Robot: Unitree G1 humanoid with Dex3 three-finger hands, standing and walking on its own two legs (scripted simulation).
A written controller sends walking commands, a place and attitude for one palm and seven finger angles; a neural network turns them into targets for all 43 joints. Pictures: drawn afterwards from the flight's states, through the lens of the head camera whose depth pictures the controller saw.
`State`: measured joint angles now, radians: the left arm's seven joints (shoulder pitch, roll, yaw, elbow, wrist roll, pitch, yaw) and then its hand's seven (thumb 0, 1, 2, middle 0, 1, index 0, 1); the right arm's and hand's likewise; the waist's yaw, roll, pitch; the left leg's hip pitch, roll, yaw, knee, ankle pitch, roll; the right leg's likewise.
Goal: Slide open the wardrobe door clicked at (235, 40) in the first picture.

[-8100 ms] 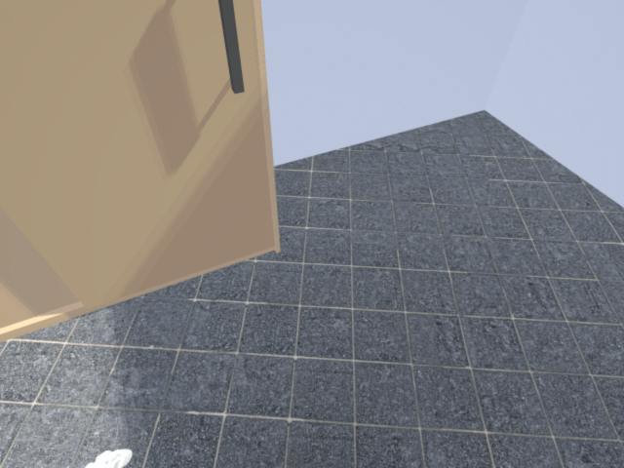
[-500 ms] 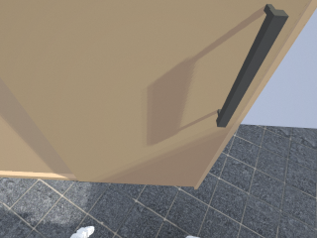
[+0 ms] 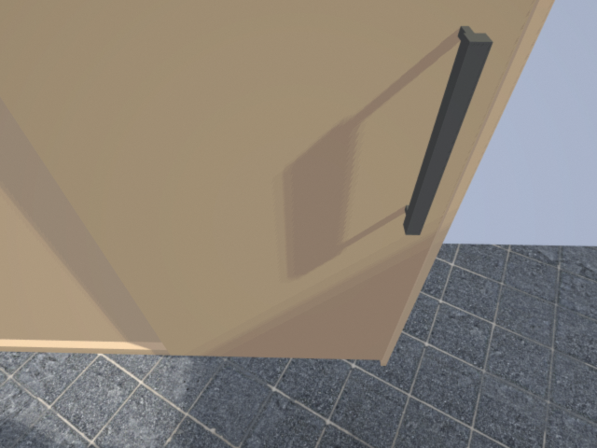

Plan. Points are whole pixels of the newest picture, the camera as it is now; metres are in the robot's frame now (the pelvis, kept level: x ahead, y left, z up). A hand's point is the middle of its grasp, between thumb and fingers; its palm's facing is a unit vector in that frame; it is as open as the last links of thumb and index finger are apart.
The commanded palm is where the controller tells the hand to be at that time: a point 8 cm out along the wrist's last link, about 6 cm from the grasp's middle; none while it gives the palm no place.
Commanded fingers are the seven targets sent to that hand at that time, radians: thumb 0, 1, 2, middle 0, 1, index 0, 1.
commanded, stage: come to a stop and stand still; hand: right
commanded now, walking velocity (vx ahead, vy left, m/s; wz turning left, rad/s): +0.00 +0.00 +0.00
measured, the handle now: (433, 147) +0.51 -0.18 +0.15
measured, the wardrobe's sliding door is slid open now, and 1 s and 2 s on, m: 0.00 0.00 0.00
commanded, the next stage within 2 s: look again from close up in 0.90 s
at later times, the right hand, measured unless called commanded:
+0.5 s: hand out of the picture -0.02 -0.18 -0.18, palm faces +0.02 +0.99 -0.16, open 7.4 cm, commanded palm none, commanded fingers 0.00 -0.90 -0.90 0.20 0.30 0.20 0.30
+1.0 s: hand out of the picture +0.03 -0.21 -0.17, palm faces +0.00 +0.98 -0.19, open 7.4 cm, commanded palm none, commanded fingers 0.00 -0.90 -0.90 0.20 0.30 0.20 0.30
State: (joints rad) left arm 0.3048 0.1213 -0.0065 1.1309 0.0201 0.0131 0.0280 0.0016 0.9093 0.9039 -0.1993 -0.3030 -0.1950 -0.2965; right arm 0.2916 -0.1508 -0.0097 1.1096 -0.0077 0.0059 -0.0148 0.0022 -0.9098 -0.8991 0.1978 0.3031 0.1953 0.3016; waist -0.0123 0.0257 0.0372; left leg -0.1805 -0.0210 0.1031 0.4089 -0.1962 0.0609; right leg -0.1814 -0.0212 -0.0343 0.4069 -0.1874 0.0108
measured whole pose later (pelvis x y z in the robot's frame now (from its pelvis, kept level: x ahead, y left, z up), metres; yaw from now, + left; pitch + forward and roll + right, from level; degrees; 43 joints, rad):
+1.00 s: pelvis +0.01 -0.04 +0.00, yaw +1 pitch -2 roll +0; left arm 0.29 0.17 -0.02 1.09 0.01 -0.02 0.02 0.00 0.91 0.90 -0.20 -0.30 -0.20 -0.30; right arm 0.29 -0.14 0.01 1.09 -0.01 -0.01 -0.03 0.00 -0.90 -0.90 0.20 0.30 0.19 0.30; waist 0.00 -0.01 0.03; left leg -0.19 0.04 0.05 0.46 -0.23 0.00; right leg -0.17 0.04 -0.07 0.43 -0.23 -0.06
